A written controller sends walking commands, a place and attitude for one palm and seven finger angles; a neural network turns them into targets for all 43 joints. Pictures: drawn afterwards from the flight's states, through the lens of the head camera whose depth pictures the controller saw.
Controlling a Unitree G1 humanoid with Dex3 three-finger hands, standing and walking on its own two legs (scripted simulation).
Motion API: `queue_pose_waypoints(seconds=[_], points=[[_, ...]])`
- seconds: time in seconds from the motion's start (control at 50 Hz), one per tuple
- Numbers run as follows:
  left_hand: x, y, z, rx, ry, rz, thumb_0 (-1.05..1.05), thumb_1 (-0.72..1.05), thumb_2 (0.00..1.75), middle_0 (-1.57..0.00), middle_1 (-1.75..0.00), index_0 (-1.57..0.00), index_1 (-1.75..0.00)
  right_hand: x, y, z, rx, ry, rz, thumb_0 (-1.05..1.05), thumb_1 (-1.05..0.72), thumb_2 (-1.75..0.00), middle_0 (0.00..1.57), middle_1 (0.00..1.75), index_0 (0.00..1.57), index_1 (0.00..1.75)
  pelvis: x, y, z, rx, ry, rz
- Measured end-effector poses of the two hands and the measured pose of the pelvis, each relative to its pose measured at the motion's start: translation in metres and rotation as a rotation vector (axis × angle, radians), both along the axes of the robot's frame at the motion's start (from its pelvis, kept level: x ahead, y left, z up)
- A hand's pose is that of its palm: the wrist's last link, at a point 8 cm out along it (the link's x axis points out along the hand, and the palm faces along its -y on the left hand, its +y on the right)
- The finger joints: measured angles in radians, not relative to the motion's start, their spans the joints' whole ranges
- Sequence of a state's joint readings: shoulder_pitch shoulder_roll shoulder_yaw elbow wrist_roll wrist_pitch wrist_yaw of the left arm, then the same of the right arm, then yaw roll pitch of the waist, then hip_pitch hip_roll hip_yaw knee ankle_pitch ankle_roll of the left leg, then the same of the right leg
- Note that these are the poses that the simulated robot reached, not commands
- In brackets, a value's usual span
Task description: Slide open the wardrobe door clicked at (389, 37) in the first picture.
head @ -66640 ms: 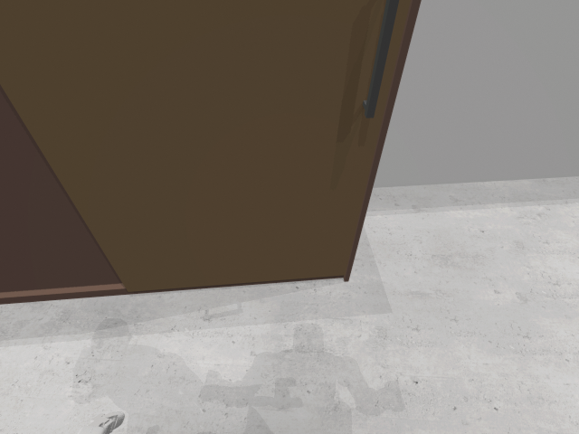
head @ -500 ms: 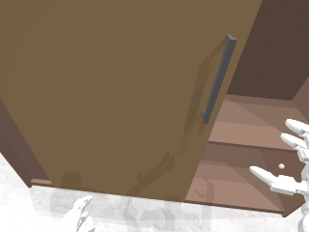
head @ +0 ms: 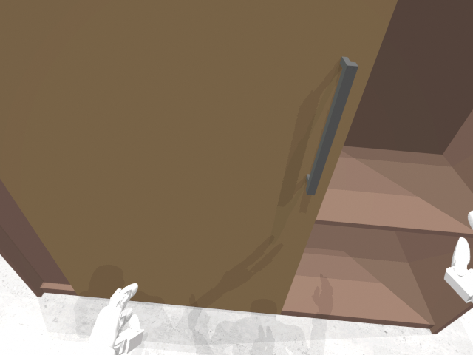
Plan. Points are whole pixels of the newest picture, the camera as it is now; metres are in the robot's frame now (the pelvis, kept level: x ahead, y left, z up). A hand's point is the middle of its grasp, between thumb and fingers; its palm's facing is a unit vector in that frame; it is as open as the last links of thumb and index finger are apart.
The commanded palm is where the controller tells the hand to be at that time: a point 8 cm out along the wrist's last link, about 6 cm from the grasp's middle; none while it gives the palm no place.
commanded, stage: draw the hand back to the body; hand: right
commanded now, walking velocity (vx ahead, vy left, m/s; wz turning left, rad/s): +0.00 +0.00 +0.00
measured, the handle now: (325, 134) +0.47 -0.19 +0.17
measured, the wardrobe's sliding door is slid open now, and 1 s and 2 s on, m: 0.65 0.65 0.65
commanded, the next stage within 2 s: step back with the hand held close in 0.20 s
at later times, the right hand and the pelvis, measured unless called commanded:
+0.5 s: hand (454, 256) +0.19 -0.27 +0.18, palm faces +0.47 +0.78 -0.42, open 7.4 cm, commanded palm +0.13 -0.30 +0.17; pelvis -0.01 +0.00 +0.00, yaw +0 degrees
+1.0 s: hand out of the picture +0.10 -0.29 +0.15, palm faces +0.47 +0.77 -0.43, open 7.4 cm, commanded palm +0.04 -0.33 +0.17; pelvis -0.09 -0.02 -0.01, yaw -2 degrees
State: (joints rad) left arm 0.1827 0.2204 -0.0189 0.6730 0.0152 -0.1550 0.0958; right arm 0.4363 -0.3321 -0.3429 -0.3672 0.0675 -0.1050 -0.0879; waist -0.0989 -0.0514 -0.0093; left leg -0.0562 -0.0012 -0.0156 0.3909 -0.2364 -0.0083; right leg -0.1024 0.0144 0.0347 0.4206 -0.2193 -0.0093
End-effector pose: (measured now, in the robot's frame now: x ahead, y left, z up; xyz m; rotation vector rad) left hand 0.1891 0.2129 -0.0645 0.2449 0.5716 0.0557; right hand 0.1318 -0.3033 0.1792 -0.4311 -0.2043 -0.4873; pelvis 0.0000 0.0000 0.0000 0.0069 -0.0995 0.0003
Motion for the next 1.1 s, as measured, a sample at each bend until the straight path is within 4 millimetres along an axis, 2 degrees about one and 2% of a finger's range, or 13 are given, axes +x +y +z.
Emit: queue_pose_waypoints(seconds=[0.16, 0.34, 0.46, 0.56, 0.68, 0.8, 0.88, 1.0, 1.1], points=[[-0.001, -0.007, -0.003, -0.017, 0.017, -0.006, 0.02, 0.90, 0.90, -0.20, -0.30, -0.20, -0.30, 0.007, 0.001, -0.004, 0.019, 0.018, 0.009, 0.01, -0.88, -0.89, 0.21, 0.31, 0.20, 0.31, 0.001, 0.000, 0.000, -0.002, 0.003, 0.003], [-0.012, -0.001, -0.007, -0.011, 0.046, 0.015, 0.02, 0.90, 0.90, -0.20, -0.30, -0.20, -0.30, 0.008, 0.002, -0.001, 0.005, 0.016, 0.020, 0.02, -0.89, -0.89, 0.21, 0.30, 0.21, 0.30, 0.001, 0.000, 0.000, -0.001, -0.001, 0.005], [-0.018, 0.008, -0.008, 0.002, 0.084, 0.037, 0.02, 0.90, 0.90, -0.20, -0.30, -0.20, -0.30, 0.013, -0.006, 0.018, -0.092, -0.045, 0.018, 0.02, -0.89, -0.89, 0.21, 0.30, 0.21, 0.30, -0.007, -0.002, 0.000, 0.013, 0.049, -0.003], [-0.030, 0.017, -0.007, 0.003, 0.097, 0.101, 0.02, 0.90, 0.90, -0.20, -0.30, -0.20, -0.30, 0.012, 0.001, 0.005, -0.104, 0.044, 0.088, 0.01, -0.89, -0.89, 0.21, 0.30, 0.20, 0.30, -0.016, -0.009, 0.000, 0.009, 0.084, 0.011], [-0.054, 0.018, -0.006, 0.020, 0.123, 0.150, 0.02, 0.91, 0.90, -0.20, -0.30, -0.20, -0.30, -0.007, -0.003, -0.006, -0.116, 0.100, 0.122, 0.01, -0.89, -0.89, 0.22, 0.30, 0.21, 0.30, -0.031, -0.014, -0.002, 0.007, 0.092, 0.013], [-0.079, 0.012, -0.003, 0.040, 0.118, 0.136, 0.02, 0.90, 0.90, -0.20, -0.30, -0.20, -0.30, -0.035, -0.018, 0.001, -0.144, 0.020, 0.084, 0.02, -0.89, -0.89, 0.22, 0.30, 0.21, 0.30, -0.054, -0.017, -0.005, 0.014, 0.080, 0.004], [-0.094, 0.006, -0.004, 0.043, 0.099, 0.119, 0.02, 0.90, 0.90, -0.20, -0.30, -0.20, -0.30, -0.052, -0.023, -0.002, -0.144, -0.022, 0.061, 0.01, -0.89, -0.89, 0.22, 0.30, 0.21, 0.30, -0.070, -0.020, -0.009, 0.026, 0.077, -0.004], [-0.119, 0.000, -0.006, 0.052, 0.101, 0.093, 0.02, 0.90, 0.90, -0.20, -0.30, -0.20, -0.30, -0.076, -0.024, -0.010, -0.131, -0.041, 0.052, 0.01, -0.89, -0.89, 0.21, 0.30, 0.21, 0.30, -0.093, -0.021, -0.011, 0.039, 0.076, -0.032], [-0.136, -0.003, -0.012, 0.058, 0.101, 0.052, 0.02, 0.90, 0.90, -0.20, -0.30, -0.20, -0.30, -0.102, -0.022, -0.004, -0.193, -0.079, 0.055, 0.02, -0.89, -0.89, 0.22, 0.30, 0.21, 0.30, -0.113, -0.015, -0.018, 0.038, 0.061, -0.087]])
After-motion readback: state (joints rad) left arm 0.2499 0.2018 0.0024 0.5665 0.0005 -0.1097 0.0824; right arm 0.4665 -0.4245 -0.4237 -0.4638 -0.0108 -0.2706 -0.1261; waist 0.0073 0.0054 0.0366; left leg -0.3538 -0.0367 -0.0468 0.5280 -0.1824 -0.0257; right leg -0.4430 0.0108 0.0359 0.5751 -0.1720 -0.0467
